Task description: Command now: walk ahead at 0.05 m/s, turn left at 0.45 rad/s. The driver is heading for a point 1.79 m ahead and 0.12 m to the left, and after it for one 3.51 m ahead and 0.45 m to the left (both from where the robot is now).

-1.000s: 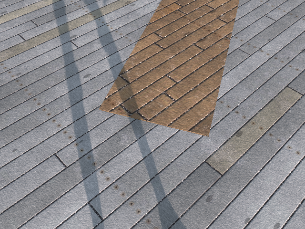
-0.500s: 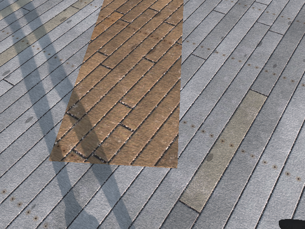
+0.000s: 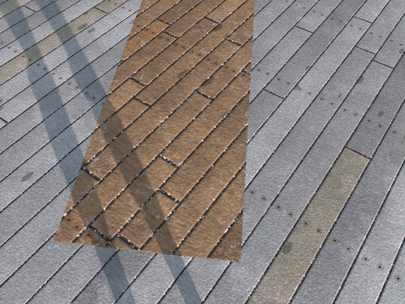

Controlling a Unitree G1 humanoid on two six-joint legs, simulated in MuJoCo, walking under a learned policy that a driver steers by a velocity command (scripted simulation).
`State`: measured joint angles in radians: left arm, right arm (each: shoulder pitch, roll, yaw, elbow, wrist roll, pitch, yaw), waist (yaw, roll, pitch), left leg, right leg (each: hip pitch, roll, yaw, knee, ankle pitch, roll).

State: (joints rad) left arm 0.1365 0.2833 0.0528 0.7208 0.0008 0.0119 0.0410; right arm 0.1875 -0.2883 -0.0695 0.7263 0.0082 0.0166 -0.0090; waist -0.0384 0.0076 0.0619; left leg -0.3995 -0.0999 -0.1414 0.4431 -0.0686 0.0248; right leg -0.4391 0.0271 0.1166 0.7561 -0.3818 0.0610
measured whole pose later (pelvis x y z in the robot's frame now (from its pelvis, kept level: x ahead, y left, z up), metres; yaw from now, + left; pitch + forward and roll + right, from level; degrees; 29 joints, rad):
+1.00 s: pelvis +0.01 -0.02 -0.01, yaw +4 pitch +0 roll +1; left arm 0.21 0.30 0.08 0.72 -0.01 0.05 0.00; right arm 0.09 -0.31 -0.08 0.78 0.00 0.04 -0.03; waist 0.01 0.03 0.06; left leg -0.25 0.09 0.19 0.61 -0.34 -0.03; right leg -0.28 -0.02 -0.06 0.59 -0.30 -0.02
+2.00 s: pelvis +0.04 +0.02 +0.00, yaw +9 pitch +2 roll -1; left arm 0.21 0.31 0.08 0.72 -0.01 0.01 0.03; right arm 0.12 -0.31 -0.07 0.70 0.03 0.05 0.03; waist 0.03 -0.01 0.06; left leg -0.38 0.03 0.03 0.74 -0.39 -0.03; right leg -0.19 -0.07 -0.12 0.48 -0.31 0.04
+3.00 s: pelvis +0.52 +0.15 -0.01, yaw -7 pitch +2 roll -2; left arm 0.36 0.31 0.07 0.72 -0.03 -0.04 0.00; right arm 0.10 -0.30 -0.02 0.61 0.01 -0.11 0.01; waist 0.08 0.03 0.01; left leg -0.49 0.03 -0.09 0.51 -0.05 -0.04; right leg -0.12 0.10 0.21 0.51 -0.41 -0.01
